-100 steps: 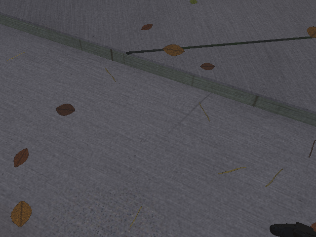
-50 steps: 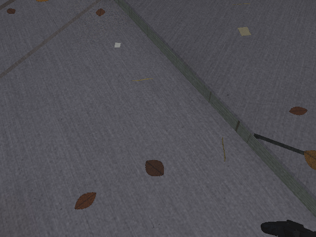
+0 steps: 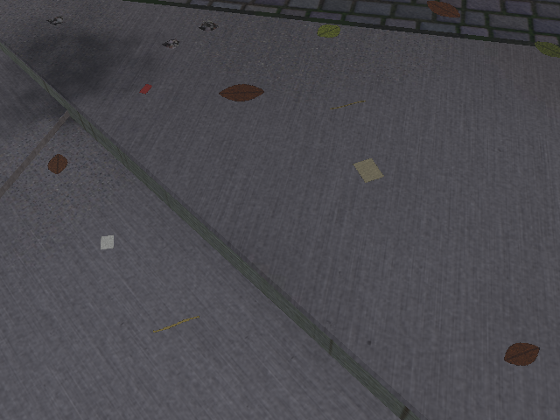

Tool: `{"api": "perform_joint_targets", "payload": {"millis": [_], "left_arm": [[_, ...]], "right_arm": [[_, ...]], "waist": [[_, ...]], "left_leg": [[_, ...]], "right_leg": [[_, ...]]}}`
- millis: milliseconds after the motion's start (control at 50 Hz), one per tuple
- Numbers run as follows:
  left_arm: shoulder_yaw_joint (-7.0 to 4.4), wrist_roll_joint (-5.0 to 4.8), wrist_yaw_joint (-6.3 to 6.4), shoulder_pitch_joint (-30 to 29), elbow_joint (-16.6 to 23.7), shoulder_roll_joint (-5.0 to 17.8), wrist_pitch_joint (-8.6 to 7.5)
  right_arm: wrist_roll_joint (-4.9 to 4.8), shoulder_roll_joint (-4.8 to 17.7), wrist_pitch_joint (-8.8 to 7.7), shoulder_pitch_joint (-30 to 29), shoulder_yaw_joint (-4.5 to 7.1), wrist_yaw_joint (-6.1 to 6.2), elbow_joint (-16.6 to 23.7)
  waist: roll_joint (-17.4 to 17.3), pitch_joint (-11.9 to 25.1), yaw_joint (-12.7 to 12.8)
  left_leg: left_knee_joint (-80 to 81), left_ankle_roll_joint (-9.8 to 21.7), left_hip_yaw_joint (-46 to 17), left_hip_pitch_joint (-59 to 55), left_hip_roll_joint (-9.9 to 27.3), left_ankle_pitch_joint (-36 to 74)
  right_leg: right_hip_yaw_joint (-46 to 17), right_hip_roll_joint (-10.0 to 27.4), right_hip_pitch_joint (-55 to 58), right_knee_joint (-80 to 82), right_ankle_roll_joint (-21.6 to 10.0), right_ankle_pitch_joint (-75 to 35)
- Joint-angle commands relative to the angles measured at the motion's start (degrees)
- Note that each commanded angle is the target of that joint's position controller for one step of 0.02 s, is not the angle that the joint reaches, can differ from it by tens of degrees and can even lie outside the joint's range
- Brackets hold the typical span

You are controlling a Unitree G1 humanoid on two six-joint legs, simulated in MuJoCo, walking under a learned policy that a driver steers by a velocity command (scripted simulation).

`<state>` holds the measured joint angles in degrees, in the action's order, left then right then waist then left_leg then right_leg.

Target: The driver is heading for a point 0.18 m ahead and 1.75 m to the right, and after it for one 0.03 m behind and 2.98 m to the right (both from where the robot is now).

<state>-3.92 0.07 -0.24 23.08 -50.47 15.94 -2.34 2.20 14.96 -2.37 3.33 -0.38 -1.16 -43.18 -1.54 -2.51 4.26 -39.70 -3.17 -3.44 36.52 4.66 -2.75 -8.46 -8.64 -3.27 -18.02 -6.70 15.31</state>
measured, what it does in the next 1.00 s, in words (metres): walks ahead, turning right: left foot, then right foot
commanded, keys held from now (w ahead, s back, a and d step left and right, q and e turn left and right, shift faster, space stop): e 1.00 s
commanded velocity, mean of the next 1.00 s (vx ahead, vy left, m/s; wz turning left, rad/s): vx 0.11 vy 0.00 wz -0.59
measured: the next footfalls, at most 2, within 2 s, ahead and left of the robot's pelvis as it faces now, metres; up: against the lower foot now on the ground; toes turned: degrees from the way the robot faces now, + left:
left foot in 0.10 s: +0.24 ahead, +0.13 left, +0.00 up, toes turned -7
right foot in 0.56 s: +0.15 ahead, -0.09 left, +0.00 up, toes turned -22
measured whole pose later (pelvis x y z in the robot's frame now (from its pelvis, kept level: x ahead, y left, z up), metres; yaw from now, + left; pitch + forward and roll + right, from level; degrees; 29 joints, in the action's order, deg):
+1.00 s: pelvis +0.13 +0.02 +0.00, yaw -36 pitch +1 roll +1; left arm -4.3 1.2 -0.5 12.7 -42.0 17.0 3.2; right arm 0.2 15.6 2.1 9.7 2.2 1.8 -41.3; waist 1.3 -3.1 1.7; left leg -36.3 -0.2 -3.0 17.4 -3.1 -22.8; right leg -11.6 -7.9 -18.4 -27.6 -2.7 9.2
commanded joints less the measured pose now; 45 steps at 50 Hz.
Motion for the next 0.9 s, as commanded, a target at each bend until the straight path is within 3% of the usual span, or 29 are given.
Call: {"api": "perform_joint_targets", "payload": {"millis": [20, 60, 80, 100, 120, 140, 160, 180, 200, 240, 300, 380, 480, 520, 540, 560, 580, 600, 620, 640, 660, 680, 700, 740, 780, 900], "left_arm": [[-2.35, 0.63, 0.75, 3.5, 2.2, 9.4, -0.13], [-2.53, 0.86, 1.21, 0.8, 3.3, 9.8, -0.06], [-2.61, 0.48, 1.14, -1.0, 3.8, 10.2, -0.34], [-2.32, -0.48, 0.68, -2.6, 4.6, 9.4, -0.91], [-0.92, -1.66, 0.75, -1.4, 7.3, 4.5, -1.41], [-1.04, -2.71, 1.64, 7.4, 7.9, 4.3, -0.39], [-1.54, -0.24, 2.17, 7.1, 4.9, 8.2, 1.11], [-1.84, 0.61, 1.57, 2.3, 5.0, 8.4, 1.76], [-1.83, 0.89, 1.04, 0.7, 5.5, 7.2, 2.39], [-1.61, 1.77, -0.22, -0.4, 6.0, 5.7, 4.09], [-1.46, 1.26, -0.8, -1.3, 7.3, 4.8, 5.02], [-0.61, 1.46, -1.71, -6.4, 9.8, 3.8, 6.08], [-0.16, 1.15, -2.18, -11.3, 12.4, 4.3, 6.09], [-0.14, 1.2, -2.04, -10.6, 12.7, 4.0, 5.38], [-0.35, 1.3, -1.75, -9.1, 12.1, 4.7, 4.73], [-1.07, 1.84, -1.02, -7.6, 11.9, 7.9, 3.87], [-2.94, 1.64, -0.48, -8.8, 14.2, 16.6, 3.69], [-3.68, 1.67, 0.06, -3.8, 12.6, 16.1, 3.97], [-2.78, 1.46, 0.48, -5.8, 12.0, 13.2, 4.18], [-2.18, 1.19, 0.66, -9.7, 12.4, 10.9, 4.53], [-1.85, 0.98, 0.81, -13.2, 13.2, 9.7, 4.68], [-1.5, 0.75, 0.84, -14.1, 13.7, 8.3, 4.67], [-1.36, 0.44, 0.66, -13.1, 13.5, 7.9, 4.57], [-1.74, 0.3, 0.5, -11.0, 12.9, 8.8, 4.27], [-2.06, 0.63, 0.55, -9.5, 12.5, 9.3, 4.27], [-2.71, 1.38, 0.2, -8.7, 12.1, 10.5, 4.72]], "right_arm": [[-0.41, 4.6, -1.48, -6.2, 0.76, 0.37, 5.8], [-0.49, 6.7, -2.32, -0.3, 1.39, 0.97, 4.3], [-0.46, 7.9, -2.86, 4.7, 1.87, 1.52, 2.8], [0.11, 9.9, -3.88, 11.6, 2.44, 2.22, 1.6], [1.08, 14.3, -4.0, 19.1, 3.3, 3.14, 1.5], [-0.56, 16.1, -2.4, 17.2, 4.38, 2.65, 2.1], [-1.29, 10.7, -1.28, 13.8, 3.81, 2.24, 3.4], [-1.38, 5.9, -1.16, 11.0, 2.44, 2.33, 3.9], [-1.06, 4.0, -0.84, 8.3, 1.78, 2.47, 3.9], [-0.96, 5.3, -0.77, 7.4, 2.14, 2.92, 3.3], [-0.8, 6.4, -0.97, 7.0, 2.78, 2.81, 2.9], [-0.65, 7.0, -0.03, 6.4, 3.34, 2.87, 2.6], [-0.44, 10.0, 1.64, 8.7, 4.83, 2.24, 1.7], [-0.91, 11.0, 2.4, 8.7, 5.4, 2.16, 1.4], [-0.7, 10.5, 2.83, 10.3, 5.48, 2.08, 0.8], [-0.3, 8.3, 3.35, 13.3, 5.17, 1.69, 0.3], [-0.62, 4.1, 4.01, 12.3, 3.86, 2.0, 4.4], [-0.28, 7.1, 4.94, 7.5, 4.44, 2.79, 4.6], [-1.11, 6.2, 5.29, 7.9, 4.38, 2.67, 4.4], [-1.48, 6.1, 4.93, 9.0, 4.4, 2.5, 3.6], [-0.96, 6.9, 4.45, 9.7, 4.74, 2.41, 2.9], [-0.27, 7.5, 4.27, 10.9, 4.96, 2.19, 2.1], [-0.21, 7.5, 4.28, 11.2, 5.05, 2.0, 2.0], [-0.75, 6.4, 4.43, 10.4, 4.8, 1.91, 2.6], [-0.95, 5.6, 4.7, 8.8, 4.43, 2.11, 3.4], [-1.53, 5.6, 4.53, 7.0, 4.09, 2.7, 5.0]], "waist": [[5.6, 1.0, 0.7], [6.5, 3.2, -2.3], [6.3, 5.2, -4.8], [3.9, 9.1, -8.5], [-4.5, 18.0, -9.9], [-16.3, 28.4, -5.5], [-4.9, 23.2, -4.6], [-1.4, 15.4, -4.9], [-1.3, 10.6, -3.6], [-6.0, 6.2, -2.8], [-5.8, 7.4, -1.5], [-7.3, 6.6, -2.0], [-8.0, 6.0, -4.5], [-6.7, 5.6, -3.7], [-3.7, 5.5, -3.4], [7.4, 4.6, -3.4], [22.0, 2.0, -4.2], [13.3, 3.2, 0.4], [11.1, 2.3, -2.2], [9.5, 1.0, -4.3], [10.0, 1.9, -5.4], [10.1, 3.7, -5.4], [8.8, 5.4, -5.2], [7.1, 6.4, -4.5], [7.8, 5.9, -3.5], [8.6, 5.6, -2.4]], "left_leg": [[5.2, 0.8, 2.9, -4.6, -4.8, 0.5], [10.5, 2.5, 1.6, -13.6, -6.7, -1.7], [14.2, 3.7, 1.6, -20.2, -7.1, 0.4], [17.3, 5.8, -1.2, -31.9, -2.4, 8.8], [12.6, 9.1, -13.2, -46.7, 14.1, 30.8], [11.5, 18.1, -29.1, -55.2, 26.1, 44.2], [12.6, 17.9, -26.0, -47.6, 22.7, 37.4], [14.7, 16.1, -17.9, -40.5, 18.3, 32.8], [17.2, 14.2, -12.2, -34.6, 14.8, 29.0], [20.6, 13.9, -5.2, -27.0, 11.4, 26.6], [21.8, 15.4, -0.7, -24.4, 11.6, 26.6], [23.3, 14.8, 3.7, -22.0, 11.7, 13.5], [21.1, 13.4, 5.3, -22.1, 13.6, 1.2], [16.9, 11.1, 6.8, -21.7, 13.4, -2.8], [12.6, 8.4, 8.4, -19.8, 12.0, -6.1], [1.2, 4.4, 13.0, -15.4, 7.7, -14.2], [-10.1, -0.2, 14.5, -0.6, -3.2, -34.0], [-19.6, 0.2, 5.1, -2.1, -3.0, -33.8], [-21.8, 0.6, 2.8, -2.4, -2.4, -29.2], [-20.6, 1.1, 1.8, -3.3, -1.9, -24.1], [-19.9, 1.5, 2.1, -3.8, -2.2, -20.8], [-21.3, 1.4, 2.9, -4.9, -3.1, -19.4], [-22.1, 1.3, 2.7, -5.4, -3.6, -19.2], [-20.1, 0.9, 2.1, -4.9, -3.8, -19.3], [-16.3, 0.8, 1.7, -4.3, -4.0, -19.9], [-5.7, 1.9, 0.9, -10.6, -6.5, -21.9]], "right_leg": [[-10.0, 13.0, -0.1, -2.3, -3.8, -36.2], [-11.3, 12.2, -0.4, -8.3, -0.8, -41.9], [-11.2, 10.5, -1.2, -13.8, 0.7, -44.4], [-9.6, 7.5, -6.2, -23.9, 2.5, -38.9], [-3.5, 3.9, -15.3, -40.0, 4.1, -9.6], [2.3, -2.2, -24.4, -52.7, 4.5, 24.1], [2.4, 3.2, -26.8, -56.6, 4.6, 19.2], [3.0, 4.4, -27.4, -55.8, 5.4, 15.5], [3.8, 6.2, -27.3, -53.7, 6.2, 13.5], [5.5, 7.1, -25.1, -52.4, 7.7, 10.4], [6.4, 7.1, -23.8, -49.7, 8.3, 8.0], [8.2, 9.7, -21.8, -38.8, 7.8, 3.8], [11.9, 9.2, -15.4, -25.7, 6.1, 6.0], [13.0, 8.1, -11.0, -16.7, 4.8, 3.7], [11.7, 7.3, -7.1, -10.9, 4.0, 1.0], [-0.1, 14.3, -4.6, -0.4, 2.3, -1.1], [-23.6, 30.2, -4.0, 4.1, -4.9, -14.9], [-21.0, 30.5, -6.7, 2.0, -10.2, -21.6], [-15.5, 26.6, -8.0, 0.7, -9.9, -22.0], [-10.9, 22.3, -9.5, 0.9, -7.5, -18.9], [-8.5, 19.2, -8.5, 0.4, -5.7, -18.2], [-7.3, 18.0, -7.2, -0.6, -5.7, -23.2], [-7.4, 17.9, -5.9, -1.3, -6.0, -26.5], [-8.8, 18.3, -3.7, -1.8, -6.5, -26.7], [-11.2, 18.5, -2.6, -1.7, -7.1, -23.1], [-17.8, 17.8, -5.2, -2.4, -6.9, -18.4]]}}
Keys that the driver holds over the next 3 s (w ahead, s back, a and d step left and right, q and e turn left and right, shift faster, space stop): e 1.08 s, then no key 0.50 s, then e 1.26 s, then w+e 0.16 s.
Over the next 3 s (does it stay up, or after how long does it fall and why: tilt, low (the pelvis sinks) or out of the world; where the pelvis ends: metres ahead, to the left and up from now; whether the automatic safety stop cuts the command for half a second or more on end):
stays up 0.10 0.04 0.00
